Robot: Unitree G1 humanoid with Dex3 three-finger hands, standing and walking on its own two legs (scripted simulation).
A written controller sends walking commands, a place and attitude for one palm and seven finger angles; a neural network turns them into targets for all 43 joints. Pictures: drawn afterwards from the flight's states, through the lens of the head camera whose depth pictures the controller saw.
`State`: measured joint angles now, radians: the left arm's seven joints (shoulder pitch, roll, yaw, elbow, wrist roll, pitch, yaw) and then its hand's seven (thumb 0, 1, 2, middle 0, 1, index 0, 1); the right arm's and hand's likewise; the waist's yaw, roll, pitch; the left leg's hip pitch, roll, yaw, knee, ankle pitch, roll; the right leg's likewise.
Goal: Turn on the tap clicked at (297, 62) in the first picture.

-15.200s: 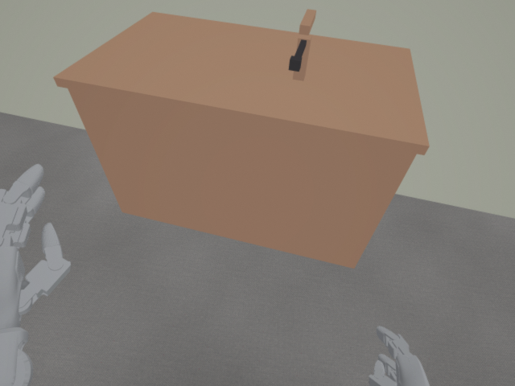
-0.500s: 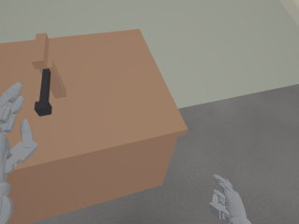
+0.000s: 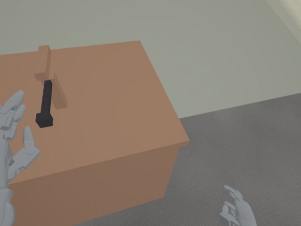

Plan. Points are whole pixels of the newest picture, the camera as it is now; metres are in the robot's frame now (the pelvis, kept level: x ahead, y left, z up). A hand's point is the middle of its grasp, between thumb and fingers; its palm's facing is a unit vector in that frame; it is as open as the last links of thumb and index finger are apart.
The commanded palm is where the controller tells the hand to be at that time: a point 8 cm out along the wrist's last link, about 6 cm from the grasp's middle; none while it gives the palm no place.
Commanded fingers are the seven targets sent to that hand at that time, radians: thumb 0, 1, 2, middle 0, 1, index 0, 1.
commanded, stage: come to a stop and stand still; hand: left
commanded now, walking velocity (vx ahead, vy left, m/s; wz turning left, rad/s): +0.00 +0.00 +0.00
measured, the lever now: (44, 119) +0.33 +0.29 +0.11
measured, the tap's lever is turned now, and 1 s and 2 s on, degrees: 0 0 0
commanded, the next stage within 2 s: look again from close up in 0.42 s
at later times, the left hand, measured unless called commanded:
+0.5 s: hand (14, 141) +0.23 +0.28 +0.17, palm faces +0.39 -0.80 -0.47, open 7.5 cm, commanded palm +0.15 +0.30 +0.17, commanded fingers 0.00 0.90 0.90 -0.20 -0.30 -0.20 -0.30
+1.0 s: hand out of the picture +0.23 +0.30 +0.19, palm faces +0.46 -0.79 -0.41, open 7.5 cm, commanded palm +0.14 +0.30 +0.17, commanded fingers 0.00 0.90 0.90 -0.20 -0.30 -0.20 -0.30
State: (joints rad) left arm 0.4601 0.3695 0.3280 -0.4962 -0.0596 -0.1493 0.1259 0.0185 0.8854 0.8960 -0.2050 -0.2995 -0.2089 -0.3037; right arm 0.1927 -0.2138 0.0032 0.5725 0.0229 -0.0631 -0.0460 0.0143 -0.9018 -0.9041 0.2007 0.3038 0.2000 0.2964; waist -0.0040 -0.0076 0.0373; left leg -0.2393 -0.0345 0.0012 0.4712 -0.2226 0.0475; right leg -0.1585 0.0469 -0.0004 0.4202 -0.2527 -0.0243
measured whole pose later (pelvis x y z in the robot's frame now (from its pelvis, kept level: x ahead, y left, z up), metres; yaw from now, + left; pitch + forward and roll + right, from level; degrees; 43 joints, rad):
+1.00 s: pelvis -0.02 +0.02 +0.00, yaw +0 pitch +0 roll -2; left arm 0.19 0.46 0.45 -0.37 0.01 -0.30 0.05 0.02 0.88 0.90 -0.21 -0.30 -0.21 -0.30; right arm 0.23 -0.21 0.02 0.59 -0.01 -0.17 -0.01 0.01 -0.90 -0.90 0.20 0.30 0.20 0.30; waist 0.06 -0.05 0.06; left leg -0.30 -0.05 0.01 0.50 -0.21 0.08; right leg -0.21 0.03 0.01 0.43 -0.23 0.00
